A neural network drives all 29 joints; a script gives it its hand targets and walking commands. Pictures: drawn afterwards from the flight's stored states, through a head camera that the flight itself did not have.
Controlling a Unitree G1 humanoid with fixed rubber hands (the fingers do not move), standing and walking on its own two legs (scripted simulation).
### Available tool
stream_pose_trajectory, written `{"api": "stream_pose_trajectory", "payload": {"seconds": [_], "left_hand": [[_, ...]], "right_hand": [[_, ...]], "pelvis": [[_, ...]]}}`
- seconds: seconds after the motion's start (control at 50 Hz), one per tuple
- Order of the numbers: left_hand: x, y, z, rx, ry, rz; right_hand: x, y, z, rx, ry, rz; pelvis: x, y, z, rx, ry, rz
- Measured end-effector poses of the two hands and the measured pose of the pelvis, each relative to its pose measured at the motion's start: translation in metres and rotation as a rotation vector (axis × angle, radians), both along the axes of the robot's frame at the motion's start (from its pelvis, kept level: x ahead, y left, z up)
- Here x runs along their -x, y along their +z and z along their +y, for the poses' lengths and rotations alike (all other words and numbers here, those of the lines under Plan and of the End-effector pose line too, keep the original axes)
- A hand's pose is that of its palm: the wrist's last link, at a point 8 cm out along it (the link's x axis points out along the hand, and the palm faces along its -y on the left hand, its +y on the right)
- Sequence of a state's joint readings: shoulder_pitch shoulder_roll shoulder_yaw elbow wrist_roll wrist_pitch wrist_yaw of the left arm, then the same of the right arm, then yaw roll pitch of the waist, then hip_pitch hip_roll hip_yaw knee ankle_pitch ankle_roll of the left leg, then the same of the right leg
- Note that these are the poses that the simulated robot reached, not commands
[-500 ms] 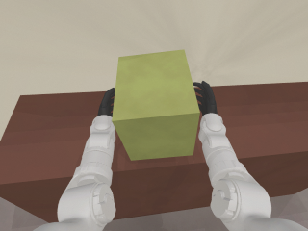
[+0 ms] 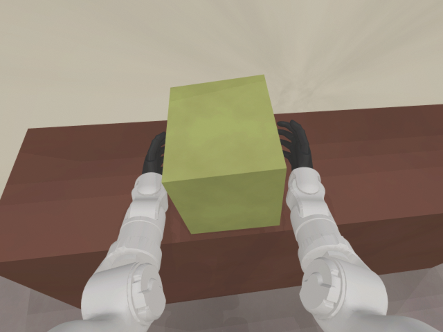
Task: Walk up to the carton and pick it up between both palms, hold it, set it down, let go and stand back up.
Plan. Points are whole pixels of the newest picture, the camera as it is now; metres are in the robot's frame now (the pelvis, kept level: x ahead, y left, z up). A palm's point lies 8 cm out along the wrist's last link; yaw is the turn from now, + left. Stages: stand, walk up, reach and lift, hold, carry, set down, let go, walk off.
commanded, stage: set down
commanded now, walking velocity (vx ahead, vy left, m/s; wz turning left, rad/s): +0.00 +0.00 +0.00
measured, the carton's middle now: (226, 157) +0.44 +0.02 +0.03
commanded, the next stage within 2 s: none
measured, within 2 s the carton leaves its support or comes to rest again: rests again in 0.92 s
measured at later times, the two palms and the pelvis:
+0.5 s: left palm (160, 175) +0.39 +0.15 +0.02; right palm (304, 168) +0.40 -0.13 +0.06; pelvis +0.00 +0.00 +0.00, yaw -1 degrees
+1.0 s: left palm (164, 174) +0.39 +0.14 +0.02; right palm (305, 173) +0.40 -0.14 +0.04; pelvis +0.00 +0.00 +0.00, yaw -1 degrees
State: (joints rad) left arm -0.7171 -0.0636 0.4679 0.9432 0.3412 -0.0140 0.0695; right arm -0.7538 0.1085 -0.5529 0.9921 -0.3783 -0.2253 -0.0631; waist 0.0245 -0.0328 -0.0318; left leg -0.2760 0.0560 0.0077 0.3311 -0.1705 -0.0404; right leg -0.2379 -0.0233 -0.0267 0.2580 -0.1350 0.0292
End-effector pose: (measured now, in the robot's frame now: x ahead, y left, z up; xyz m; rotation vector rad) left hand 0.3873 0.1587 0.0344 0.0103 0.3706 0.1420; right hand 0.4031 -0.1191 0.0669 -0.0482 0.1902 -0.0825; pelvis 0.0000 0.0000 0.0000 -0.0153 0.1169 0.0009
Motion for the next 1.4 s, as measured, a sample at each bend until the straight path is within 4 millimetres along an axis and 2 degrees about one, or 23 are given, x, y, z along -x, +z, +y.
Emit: {"api": "stream_pose_trajectory", "payload": {"seconds": [0.26,0.38,0.64,1.12,1.22,1.4], "left_hand": [[-0.006,-0.010,-0.013,-0.001,-0.015,0.006],[-0.005,-0.013,-0.013,0.010,-0.013,-0.007],[-0.004,-0.013,-0.009,0.017,-0.027,-0.021],[-0.008,-0.015,-0.018,0.008,-0.020,-0.052],[-0.013,-0.015,-0.017,0.007,-0.035,-0.052],[-0.015,-0.015,-0.013,-0.002,-0.044,-0.054]], "right_hand": [[-0.001,-0.011,-0.013,0.019,-0.014,0.007],[0.002,-0.015,-0.013,0.021,-0.018,-0.003],[0.005,-0.009,-0.009,0.028,-0.029,-0.015],[0.006,-0.028,-0.020,0.035,-0.033,0.021],[0.010,-0.038,-0.020,0.034,-0.044,0.068],[0.009,-0.037,-0.018,0.030,-0.041,0.067]], "pelvis": [[-0.002,0.000,-0.004,-0.005,0.000,0.021],[-0.001,-0.001,-0.003,-0.007,-0.004,0.036],[0.001,0.000,0.004,-0.007,-0.019,0.022],[0.000,-0.001,-0.002,-0.007,-0.026,0.037],[0.004,-0.002,-0.002,-0.009,-0.029,0.044],[0.008,-0.003,0.003,-0.007,-0.040,0.075]]}}
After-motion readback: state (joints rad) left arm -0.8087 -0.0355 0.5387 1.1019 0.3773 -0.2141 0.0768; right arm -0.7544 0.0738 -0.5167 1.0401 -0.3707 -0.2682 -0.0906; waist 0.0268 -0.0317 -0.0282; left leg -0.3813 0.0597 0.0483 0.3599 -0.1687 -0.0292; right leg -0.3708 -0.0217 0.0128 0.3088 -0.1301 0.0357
